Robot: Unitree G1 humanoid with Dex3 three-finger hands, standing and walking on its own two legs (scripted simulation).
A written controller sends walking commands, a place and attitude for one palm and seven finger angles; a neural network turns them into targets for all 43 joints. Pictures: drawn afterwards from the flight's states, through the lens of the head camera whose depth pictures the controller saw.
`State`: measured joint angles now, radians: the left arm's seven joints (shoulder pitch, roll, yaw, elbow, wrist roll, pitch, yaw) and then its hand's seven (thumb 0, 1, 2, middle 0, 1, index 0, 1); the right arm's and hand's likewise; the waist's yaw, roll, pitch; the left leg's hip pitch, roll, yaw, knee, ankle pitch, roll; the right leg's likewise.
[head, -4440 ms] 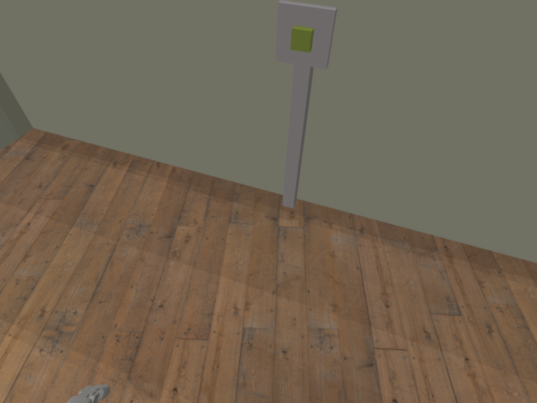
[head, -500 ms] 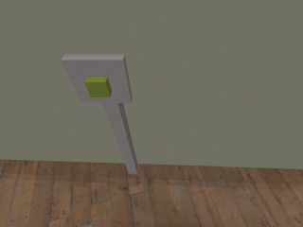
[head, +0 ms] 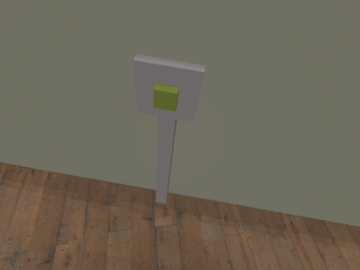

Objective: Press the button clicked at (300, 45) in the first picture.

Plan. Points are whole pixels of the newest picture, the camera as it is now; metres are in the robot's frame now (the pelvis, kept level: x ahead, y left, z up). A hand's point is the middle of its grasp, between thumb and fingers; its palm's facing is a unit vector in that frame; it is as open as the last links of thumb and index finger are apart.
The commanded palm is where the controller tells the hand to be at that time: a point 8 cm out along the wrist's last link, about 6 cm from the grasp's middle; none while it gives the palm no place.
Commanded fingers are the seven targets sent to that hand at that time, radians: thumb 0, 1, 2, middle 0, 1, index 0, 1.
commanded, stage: come to a stop and stand still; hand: left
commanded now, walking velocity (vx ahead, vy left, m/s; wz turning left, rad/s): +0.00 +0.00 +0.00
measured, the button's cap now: (166, 96) +0.53 +0.10 +0.07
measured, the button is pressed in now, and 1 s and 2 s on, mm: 0 0 0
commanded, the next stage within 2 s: look again from close up in 1.64 s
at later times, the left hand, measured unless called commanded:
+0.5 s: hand out of the picture -0.03 +0.15 -0.17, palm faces -0.01 -0.98 -0.18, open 7.3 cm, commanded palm none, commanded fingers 0.00 0.90 0.90 -0.20 -0.30 -0.20 -0.30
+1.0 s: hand out of the picture -0.08 +0.11 -0.17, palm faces +0.04 -0.99 -0.14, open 7.4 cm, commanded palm none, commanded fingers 0.00 0.90 0.90 -0.20 -0.30 -0.20 -0.30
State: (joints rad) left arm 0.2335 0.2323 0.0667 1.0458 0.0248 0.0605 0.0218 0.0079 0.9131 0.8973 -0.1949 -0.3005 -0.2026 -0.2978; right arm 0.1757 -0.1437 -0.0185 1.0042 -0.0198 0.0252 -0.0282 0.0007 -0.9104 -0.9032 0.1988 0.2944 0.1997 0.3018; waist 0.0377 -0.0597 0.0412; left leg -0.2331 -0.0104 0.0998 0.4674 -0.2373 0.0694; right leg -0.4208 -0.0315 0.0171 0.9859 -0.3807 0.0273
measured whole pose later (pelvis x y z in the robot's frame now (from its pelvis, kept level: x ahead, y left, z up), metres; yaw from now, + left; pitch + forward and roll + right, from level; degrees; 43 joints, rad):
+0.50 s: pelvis -0.03 -0.01 +0.00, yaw -1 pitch -2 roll +1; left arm 0.30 0.13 -0.01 1.14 0.01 0.01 0.04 0.01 0.92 0.90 -0.20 -0.30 -0.20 -0.30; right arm 0.33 -0.13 -0.01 1.18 -0.01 0.01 -0.02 0.00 -0.91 -0.90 0.20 0.29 0.20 0.30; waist -0.02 0.00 0.00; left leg -0.19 -0.03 0.13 0.36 -0.14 0.06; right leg -0.09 -0.02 -0.03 0.42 -0.29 -0.01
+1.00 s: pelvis -0.03 -0.03 +0.00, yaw -1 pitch -1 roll +0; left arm 0.37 0.08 -0.01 1.16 0.00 -0.01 0.04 0.01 0.91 0.90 -0.20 -0.30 -0.20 -0.30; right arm 0.32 -0.10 0.00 1.18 -0.01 0.00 -0.03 0.00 -0.91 -0.90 0.20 0.29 0.20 0.30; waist 0.00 0.00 0.01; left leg -0.23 0.01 0.11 0.40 -0.15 0.02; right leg -0.11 0.02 -0.06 0.42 -0.29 -0.05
